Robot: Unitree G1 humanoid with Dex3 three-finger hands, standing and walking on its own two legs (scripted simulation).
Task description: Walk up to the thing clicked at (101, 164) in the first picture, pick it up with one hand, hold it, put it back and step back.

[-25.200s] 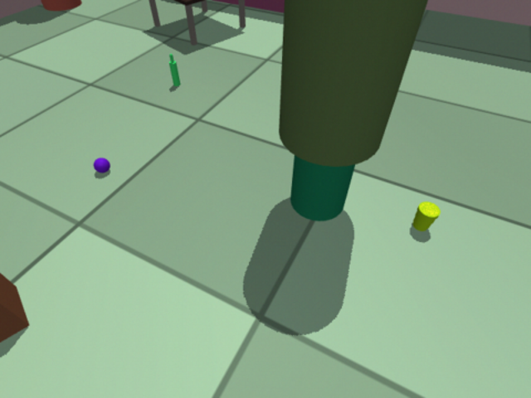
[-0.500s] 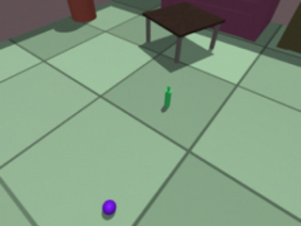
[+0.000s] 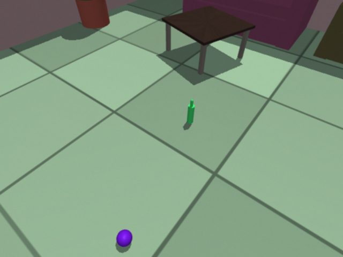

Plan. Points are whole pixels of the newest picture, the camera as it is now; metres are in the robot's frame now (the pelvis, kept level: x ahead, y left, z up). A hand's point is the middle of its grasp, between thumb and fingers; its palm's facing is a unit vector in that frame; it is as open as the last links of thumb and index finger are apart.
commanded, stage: rise first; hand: left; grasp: from above
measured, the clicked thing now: (124, 238) +0.39 +0.25 -0.74
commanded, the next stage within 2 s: none
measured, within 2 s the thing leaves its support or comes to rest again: neither
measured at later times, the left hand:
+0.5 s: hand out of the picture +0.13 +0.26 -0.21, palm faces -0.11 -0.90 -0.43, open 13.3 cm
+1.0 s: hand out of the picture +0.15 +0.29 -0.34, palm faces -0.38 -0.67 -0.63, open 14.1 cm
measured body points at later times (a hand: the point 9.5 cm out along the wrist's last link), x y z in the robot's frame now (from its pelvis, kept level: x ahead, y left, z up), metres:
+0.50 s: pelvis -0.02 +0.01 -0.06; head +0.05 +0.02 +0.38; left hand +0.13 +0.31 -0.18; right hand +0.10 -0.25 -0.17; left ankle +0.00 +0.14 -0.75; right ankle -0.02 -0.13 -0.75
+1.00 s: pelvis -0.04 +0.01 -0.19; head +0.10 +0.03 +0.23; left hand +0.17 +0.32 -0.30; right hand +0.16 -0.25 -0.28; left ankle +0.00 +0.14 -0.75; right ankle -0.02 -0.13 -0.75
